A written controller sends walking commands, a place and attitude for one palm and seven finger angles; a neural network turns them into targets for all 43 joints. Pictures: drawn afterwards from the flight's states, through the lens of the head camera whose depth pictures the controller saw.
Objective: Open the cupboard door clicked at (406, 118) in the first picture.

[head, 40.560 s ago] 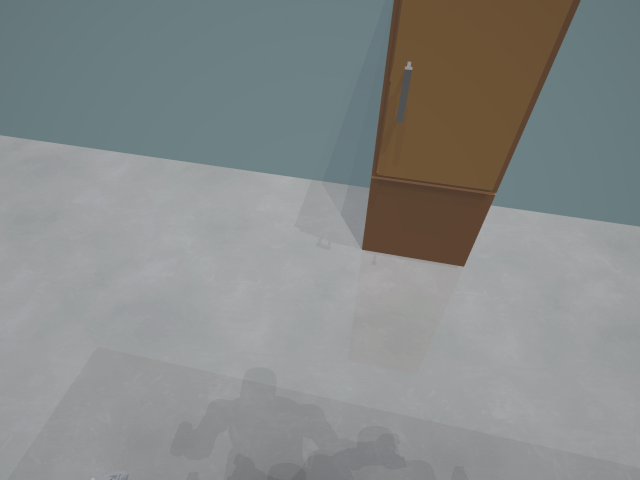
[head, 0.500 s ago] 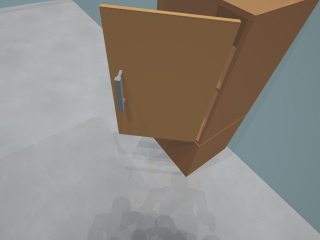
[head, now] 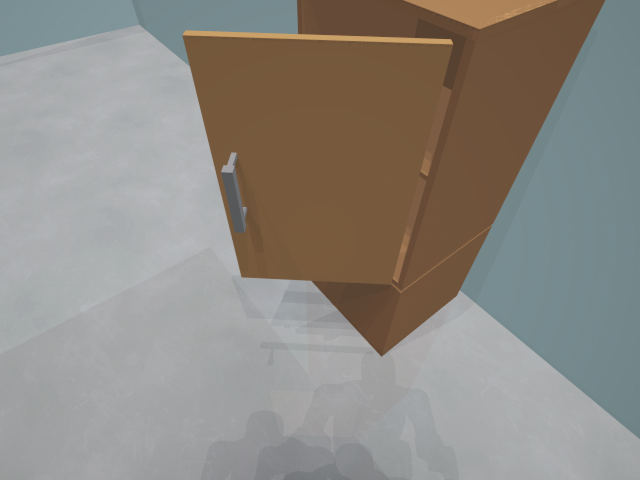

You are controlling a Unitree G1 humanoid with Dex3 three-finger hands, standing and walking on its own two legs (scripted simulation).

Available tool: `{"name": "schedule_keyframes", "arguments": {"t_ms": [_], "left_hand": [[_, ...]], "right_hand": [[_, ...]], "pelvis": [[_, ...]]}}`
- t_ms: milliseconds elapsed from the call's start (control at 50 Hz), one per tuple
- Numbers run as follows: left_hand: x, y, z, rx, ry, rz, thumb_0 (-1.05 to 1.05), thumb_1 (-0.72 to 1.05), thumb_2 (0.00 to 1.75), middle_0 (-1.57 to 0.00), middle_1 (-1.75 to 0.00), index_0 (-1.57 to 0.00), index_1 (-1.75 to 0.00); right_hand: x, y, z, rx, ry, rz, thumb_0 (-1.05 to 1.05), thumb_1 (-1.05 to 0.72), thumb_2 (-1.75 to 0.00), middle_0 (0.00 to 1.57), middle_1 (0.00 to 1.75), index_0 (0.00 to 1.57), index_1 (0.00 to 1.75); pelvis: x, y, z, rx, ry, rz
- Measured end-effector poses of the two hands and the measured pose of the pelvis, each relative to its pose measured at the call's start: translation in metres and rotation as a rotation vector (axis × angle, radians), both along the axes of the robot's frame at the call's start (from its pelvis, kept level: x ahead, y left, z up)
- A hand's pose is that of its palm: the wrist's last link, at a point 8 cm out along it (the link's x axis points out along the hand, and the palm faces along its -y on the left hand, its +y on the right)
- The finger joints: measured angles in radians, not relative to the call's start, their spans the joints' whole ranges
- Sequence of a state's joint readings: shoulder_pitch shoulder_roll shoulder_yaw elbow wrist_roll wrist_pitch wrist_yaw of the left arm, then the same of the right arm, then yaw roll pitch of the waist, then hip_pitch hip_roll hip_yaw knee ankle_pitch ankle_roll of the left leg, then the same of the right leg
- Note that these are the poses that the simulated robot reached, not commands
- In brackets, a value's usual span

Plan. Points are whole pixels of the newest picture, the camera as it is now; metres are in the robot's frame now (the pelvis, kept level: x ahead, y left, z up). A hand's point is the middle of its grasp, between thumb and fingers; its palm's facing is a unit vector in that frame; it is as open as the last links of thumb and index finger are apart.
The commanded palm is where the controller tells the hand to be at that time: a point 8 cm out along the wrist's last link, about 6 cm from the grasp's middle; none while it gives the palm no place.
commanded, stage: come to a stop and stand still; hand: left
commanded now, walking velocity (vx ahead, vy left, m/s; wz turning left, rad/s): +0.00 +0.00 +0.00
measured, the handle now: (236, 194) +0.61 +0.19 -0.03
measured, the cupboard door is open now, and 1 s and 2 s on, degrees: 49 49 49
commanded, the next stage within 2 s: look again from close up in 0.10 s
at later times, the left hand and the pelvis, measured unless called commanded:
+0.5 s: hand out of the picture +0.07 +0.25 -0.14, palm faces -0.04 -0.94 -0.34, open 7.4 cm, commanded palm none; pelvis -0.03 +0.01 +0.01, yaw +0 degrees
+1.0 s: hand out of the picture -0.05 +0.20 -0.17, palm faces -0.02 -0.98 -0.20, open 7.4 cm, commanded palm none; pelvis -0.02 +0.02 +0.01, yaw -1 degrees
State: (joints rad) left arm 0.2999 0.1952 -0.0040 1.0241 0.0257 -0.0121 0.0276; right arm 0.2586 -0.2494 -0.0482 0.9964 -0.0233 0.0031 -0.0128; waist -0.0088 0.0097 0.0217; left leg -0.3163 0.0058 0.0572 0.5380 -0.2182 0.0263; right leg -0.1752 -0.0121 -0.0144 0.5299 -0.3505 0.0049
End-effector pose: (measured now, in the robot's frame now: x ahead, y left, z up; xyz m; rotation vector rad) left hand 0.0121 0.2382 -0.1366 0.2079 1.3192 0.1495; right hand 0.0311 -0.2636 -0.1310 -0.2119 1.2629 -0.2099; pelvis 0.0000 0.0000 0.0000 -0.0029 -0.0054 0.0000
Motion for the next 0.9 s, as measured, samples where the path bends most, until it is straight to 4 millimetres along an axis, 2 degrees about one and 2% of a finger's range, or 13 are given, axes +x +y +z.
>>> {"name": "schedule_keyframes", "arguments": {"t_ms": [100, 200, 260, 340, 460, 740, 900], "left_hand": [[0.037, 0.02, 0.008, 0.05, -0.116, -0.039, 0.0, 0.9, 0.9, -0.21, -0.3, -0.2, -0.3], [0.068, 0.038, 0.023, 0.092, -0.221, -0.072, 0.0, 0.91, 0.9, -0.21, -0.3, -0.2, -0.3], [0.078, 0.046, 0.032, 0.109, -0.262, -0.087, 0.0, 0.91, 0.9, -0.21, -0.3, -0.2, -0.3], [0.08, 0.052, 0.04, 0.121, -0.279, -0.1, 0.0, 0.91, 0.9, -0.2, -0.3, -0.2, -0.3], [0.059, 0.054, 0.036, 0.112, -0.228, -0.094, 0.0, 0.91, 0.9, -0.2, -0.3, -0.2, -0.3], [-0.025, 0.042, 0.007, 0.037, 0.016, -0.028, 0.0, 0.9, 0.9, -0.21, -0.3, -0.2, -0.3], [-0.049, 0.032, 0.0, 0.012, 0.08, 0.001, 0.0, 0.91, 0.9, -0.2, -0.3, -0.2, -0.3]], "right_hand": [[0.006, -0.019, 0.01, -0.051, -0.05, 0.005, 0.0, -0.91, -0.9, 0.2, 0.3, 0.2, 0.3], [0.02, -0.026, 0.019, -0.073, -0.114, 0.031, 0.0, -0.91, -0.9, 0.2, 0.3, 0.2, 0.29], [0.028, -0.026, 0.023, -0.072, -0.146, 0.048, 0.0, -0.91, -0.9, 0.2, 0.3, 0.2, 0.29], [0.033, -0.023, 0.027, -0.064, -0.171, 0.067, 0.0, -0.91, -0.9, 0.2, 0.3, 0.2, 0.3], [0.028, -0.017, 0.026, -0.051, -0.152, 0.077, 0.0, -0.91, -0.9, 0.2, 0.3, 0.2, 0.3], [-0.014, -0.004, 0.018, -0.04, 0.006, 0.044, 0.0, -0.91, -0.9, 0.21, 0.3, 0.2, 0.3], [-0.024, 0.012, 0.013, -0.019, 0.04, 0.023, 0.0, -0.91, -0.9, 0.2, 0.3, 0.2, 0.3]], "pelvis": [[-0.004, -0.002, -0.001, -0.002, -0.02, -0.006], [-0.012, -0.001, 0.0, -0.004, -0.037, -0.006], [-0.016, 0.0, 0.002, -0.004, -0.042, -0.006], [-0.022, 0.002, 0.004, -0.004, -0.041, -0.006], [-0.026, 0.005, 0.006, -0.004, -0.036, -0.005], [-0.029, 0.012, 0.009, -0.008, -0.032, -0.004], [-0.026, 0.016, 0.009, -0.005, -0.03, -0.006]]}}
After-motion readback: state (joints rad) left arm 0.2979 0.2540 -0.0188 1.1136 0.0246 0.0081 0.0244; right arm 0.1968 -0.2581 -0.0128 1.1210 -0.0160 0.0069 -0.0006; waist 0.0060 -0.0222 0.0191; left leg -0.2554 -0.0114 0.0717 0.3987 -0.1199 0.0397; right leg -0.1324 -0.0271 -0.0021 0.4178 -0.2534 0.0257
